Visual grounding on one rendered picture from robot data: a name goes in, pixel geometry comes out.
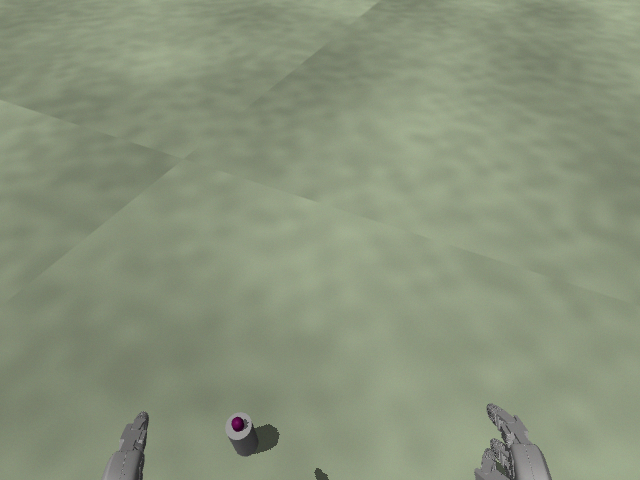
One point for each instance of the left robot hand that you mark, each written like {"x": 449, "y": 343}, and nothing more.
{"x": 128, "y": 462}

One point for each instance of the bottle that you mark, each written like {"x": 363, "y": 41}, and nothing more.
{"x": 240, "y": 430}

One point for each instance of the right robot hand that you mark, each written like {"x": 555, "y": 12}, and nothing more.
{"x": 521, "y": 459}

